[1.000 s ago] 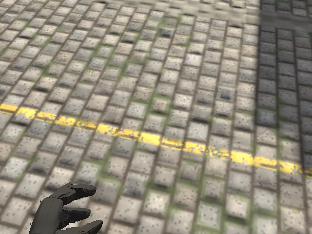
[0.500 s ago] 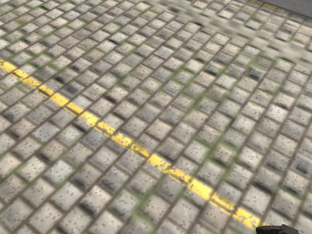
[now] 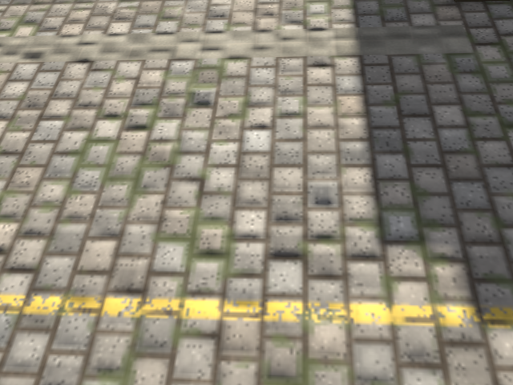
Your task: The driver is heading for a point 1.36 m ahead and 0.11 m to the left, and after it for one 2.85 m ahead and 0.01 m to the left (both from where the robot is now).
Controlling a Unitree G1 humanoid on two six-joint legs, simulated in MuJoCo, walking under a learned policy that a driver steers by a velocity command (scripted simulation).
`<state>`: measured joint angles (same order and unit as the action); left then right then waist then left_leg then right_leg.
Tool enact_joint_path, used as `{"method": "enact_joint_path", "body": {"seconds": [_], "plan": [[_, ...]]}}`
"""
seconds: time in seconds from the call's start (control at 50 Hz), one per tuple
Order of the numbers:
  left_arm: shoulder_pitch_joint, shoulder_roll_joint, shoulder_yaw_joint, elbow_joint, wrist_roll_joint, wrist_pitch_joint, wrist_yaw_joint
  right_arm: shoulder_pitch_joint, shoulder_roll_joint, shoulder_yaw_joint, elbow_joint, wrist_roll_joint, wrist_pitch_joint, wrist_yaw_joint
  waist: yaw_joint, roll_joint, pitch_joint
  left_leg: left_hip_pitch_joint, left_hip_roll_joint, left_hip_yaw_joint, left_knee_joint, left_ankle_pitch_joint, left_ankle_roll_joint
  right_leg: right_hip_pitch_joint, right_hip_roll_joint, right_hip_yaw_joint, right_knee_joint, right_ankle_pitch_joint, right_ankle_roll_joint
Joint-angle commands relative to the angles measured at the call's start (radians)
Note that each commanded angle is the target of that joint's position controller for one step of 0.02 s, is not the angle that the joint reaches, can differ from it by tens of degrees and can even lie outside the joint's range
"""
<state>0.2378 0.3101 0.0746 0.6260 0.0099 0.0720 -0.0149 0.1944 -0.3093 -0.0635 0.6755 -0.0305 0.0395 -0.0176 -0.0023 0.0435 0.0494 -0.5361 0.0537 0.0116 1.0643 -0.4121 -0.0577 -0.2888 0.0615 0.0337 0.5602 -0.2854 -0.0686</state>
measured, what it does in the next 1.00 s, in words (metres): steps on the spot: left foot, then right foot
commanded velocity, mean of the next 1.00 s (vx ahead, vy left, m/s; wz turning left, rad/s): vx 0.00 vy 0.00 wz -0.05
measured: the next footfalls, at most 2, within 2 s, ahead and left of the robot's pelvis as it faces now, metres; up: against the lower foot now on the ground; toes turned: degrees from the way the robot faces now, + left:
left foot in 0.38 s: +0.12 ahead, +0.09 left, +0.00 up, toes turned -25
right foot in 0.76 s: +0.01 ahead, -0.08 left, +0.00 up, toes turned -1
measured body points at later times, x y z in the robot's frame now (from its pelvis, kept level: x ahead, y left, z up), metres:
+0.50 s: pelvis +0.02 +0.03 +0.01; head +0.06 +0.05 +0.45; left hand +0.24 +0.25 -0.11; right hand +0.07 -0.27 -0.08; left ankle +0.08 +0.11 -0.73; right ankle -0.03 -0.08 -0.69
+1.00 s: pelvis +0.01 +0.01 +0.01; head +0.04 -0.01 +0.46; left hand +0.13 +0.29 -0.08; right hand +0.13 -0.28 -0.12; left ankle -0.01 +0.13 -0.66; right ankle -0.03 -0.08 -0.73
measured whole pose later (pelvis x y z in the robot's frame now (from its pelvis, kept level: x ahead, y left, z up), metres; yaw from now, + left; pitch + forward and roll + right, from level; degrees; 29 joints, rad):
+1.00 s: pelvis +0.01 +0.01 +0.01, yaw +4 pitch +0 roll +0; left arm 0.19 0.27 0.01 0.68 0.03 0.02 0.05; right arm 0.22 -0.35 -0.10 0.74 -0.01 0.09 0.06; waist -0.01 0.05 0.07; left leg -0.50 -0.02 -0.03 1.07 -0.38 -0.06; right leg -0.13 0.02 -0.09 0.40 -0.27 -0.06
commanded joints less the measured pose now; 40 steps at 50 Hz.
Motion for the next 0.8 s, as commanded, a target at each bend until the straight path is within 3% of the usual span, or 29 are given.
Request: {"method": "enact_joint_path", "body": {"seconds": [0.02,0.08,0.2,0.3,0.34,0.36,0.38,0.4,0.42,0.44,0.46,0.48,0.5,0.52,0.54,0.58,0.68,0.74,0.76,0.78,0.8], "plan": [[-0.032,0.158,0.045,-0.072,-0.010,-0.010,0.012,-0.012,-0.081,-0.016,-0.061,-0.010,-0.016,0.004,0.002,-0.147,-0.105,-0.114,-0.022,-0.052,0.069,0.083,-0.003,0.146,-0.204,0.282,-0.195,0.455,-0.130],[0.015,0.176,0.054,-0.057,-0.008,-0.015,0.011,-0.037,-0.064,-0.005,-0.067,0.000,-0.009,0.005,0.026,-0.127,-0.103,-0.136,-0.041,-0.071,-0.025,0.090,-0.004,0.184,-0.192,0.347,-0.188,0.384,-0.136],[0.043,0.204,0.065,-0.053,0.005,-0.014,0.010,-0.092,-0.081,0.004,-0.080,0.006,-0.018,0.000,0.054,-0.156,-0.095,-0.087,-0.094,-0.118,-0.206,0.066,0.019,0.181,-0.179,0.510,-0.171,0.298,-0.149],[0.004,0.184,0.054,-0.047,0.011,-0.016,0.004,-0.054,-0.090,0.010,-0.064,0.025,-0.030,-0.007,0.036,-0.186,-0.118,0.126,-0.122,-0.102,-0.353,0.052,0.051,0.110,-0.150,0.535,-0.131,0.465,-0.114],[-0.026,0.171,0.047,-0.043,0.005,-0.017,0.005,-0.007,-0.085,0.011,-0.052,0.029,-0.034,-0.014,0.001,-0.185,-0.112,0.268,-0.124,-0.092,-0.508,0.101,0.065,0.057,-0.124,0.541,-0.115,0.446,-0.076],[-0.038,0.158,0.040,-0.040,-0.006,-0.018,0.009,0.018,-0.083,0.010,-0.045,0.022,-0.040,-0.021,-0.023,-0.160,-0.102,0.365,-0.105,-0.098,-0.649,0.192,0.077,0.003,-0.095,0.526,-0.091,0.336,-0.037],[0.007,0.113,0.026,-0.037,-0.011,-0.023,0.012,-0.003,-0.127,0.003,-0.054,0.010,-0.044,-0.030,0.004,-0.027,-0.110,0.448,0.038,-0.248,-0.758,0.173,0.115,-0.072,-0.028,0.449,0.007,0.055,0.014],[0.067,0.069,0.013,-0.045,-0.012,-0.027,0.016,-0.075,-0.209,-0.006,-0.091,0.006,-0.038,-0.029,0.047,0.181,-0.111,0.487,0.275,-0.529,-0.835,0.259,0.206,-0.194,0.137,0.235,0.196,-0.254,0.060],[0.047,0.164,0.036,-0.027,0.019,-0.024,0.025,-0.006,-0.192,-0.011,-0.061,0.003,-0.032,-0.016,0.006,0.128,-0.119,0.388,0.311,-0.588,-0.800,0.396,0.308,-0.166,0.134,0.177,0.357,-0.317,0.072],[0.037,0.151,0.033,-0.009,0.019,-0.024,0.026,-0.016,-0.116,0.012,-0.052,0.013,-0.035,-0.006,0.023,0.056,-0.103,0.335,0.270,-0.524,-0.788,0.411,0.309,-0.118,0.100,0.205,0.397,-0.260,0.077],[0.036,0.110,0.018,0.015,0.014,-0.021,0.021,-0.068,-0.051,0.032,-0.049,0.017,-0.040,0.002,0.038,0.033,-0.080,0.279,0.189,-0.421,-0.791,0.363,0.268,-0.054,0.078,0.211,0.376,-0.189,0.087],[0.044,0.072,0.002,0.032,0.011,-0.016,0.014,-0.108,-0.028,0.043,-0.045,0.009,-0.043,0.005,0.052,0.080,-0.083,0.263,0.113,-0.348,-0.798,0.317,0.223,-0.005,0.062,0.176,0.323,-0.147,0.097],[0.050,0.069,-0.004,0.034,0.015,-0.012,0.008,-0.120,-0.049,0.037,-0.035,0.009,-0.039,0.006,0.063,0.146,-0.063,0.279,0.062,-0.321,-0.787,0.336,0.203,-0.008,0.035,0.091,0.248,-0.140,0.107],[0.021,0.085,-0.003,0.033,0.012,-0.012,0.012,-0.086,-0.099,0.017,-0.025,0.010,-0.031,0.011,0.036,0.167,-0.046,0.312,0.037,-0.338,-0.762,0.388,0.204,-0.033,0.041,0.031,0.211,-0.165,0.112],[-0.011,0.095,-0.003,0.025,0.008,-0.014,0.019,-0.030,-0.146,-0.006,-0.013,0.014,-0.022,0.018,0.009,0.159,-0.044,0.365,0.043,-0.378,-0.739,0.437,0.217,-0.073,0.052,0.011,0.197,-0.195,0.114],[-0.052,0.091,-0.009,0.012,-0.001,-0.019,0.030,0.046,-0.182,-0.032,0.003,0.024,-0.013,0.027,-0.021,0.128,-0.061,0.456,0.076,-0.462,-0.716,0.480,0.242,-0.135,0.049,0.028,0.173,-0.208,0.109],[-0.060,0.078,-0.020,0.001,-0.013,-0.045,0.052,0.036,-0.170,-0.060,0.008,0.024,-0.003,0.036,-0.011,0.124,-0.115,0.465,0.061,-0.562,-0.721,0.463,0.243,-0.080,0.054,0.057,0.082,-0.180,0.083],[0.031,0.067,-0.022,0.028,-0.011,-0.058,0.068,-0.039,-0.162,-0.069,-0.004,0.031,0.008,0.039,0.051,0.106,-0.122,0.305,-0.004,-0.546,-0.702,0.325,0.171,0.140,0.061,0.043,-0.174,-0.039,0.052],[0.063,0.105,-0.012,0.040,-0.002,-0.063,0.077,-0.051,-0.136,-0.064,-0.014,0.037,0.008,0.036,0.061,0.066,-0.120,0.170,-0.063,-0.501,-0.661,0.169,0.107,0.277,-0.019,0.101,-0.288,0.000,0.030],[0.042,0.203,0.008,0.023,0.013,-0.062,0.084,-0.013,-0.063,-0.048,-0.031,0.044,0.003,0.033,0.036,-0.150,-0.121,0.009,-0.181,-0.336,-0.456,-0.065,0.047,0.358,-0.272,0.351,-0.382,-0.118,-0.045],[-0.077,0.235,0.012,-0.010,0.027,-0.056,0.079,0.023,-0.097,-0.057,-0.016,0.020,0.002,0.021,0.008,-0.231,-0.039,-0.082,-0.227,-0.148,-0.237,-0.133,0.034,0.211,-0.438,0.475,-0.400,-0.036,-0.130]]}}
Velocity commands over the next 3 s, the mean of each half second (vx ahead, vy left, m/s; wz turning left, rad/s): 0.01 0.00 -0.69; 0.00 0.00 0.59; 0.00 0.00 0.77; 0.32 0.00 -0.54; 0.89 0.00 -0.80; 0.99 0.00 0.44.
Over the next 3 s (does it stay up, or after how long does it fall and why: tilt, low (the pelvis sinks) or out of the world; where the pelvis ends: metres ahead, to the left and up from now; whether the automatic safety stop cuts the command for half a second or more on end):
stays up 0.98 -0.12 -0.02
